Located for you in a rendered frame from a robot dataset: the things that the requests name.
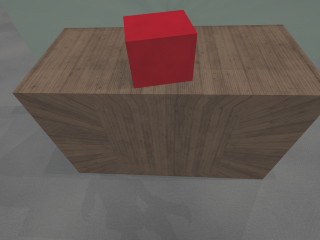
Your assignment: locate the carton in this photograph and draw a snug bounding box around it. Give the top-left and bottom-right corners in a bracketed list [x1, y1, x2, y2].
[123, 10, 198, 89]

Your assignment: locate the pedestal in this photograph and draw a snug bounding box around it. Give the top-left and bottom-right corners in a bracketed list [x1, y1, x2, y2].
[13, 24, 320, 180]

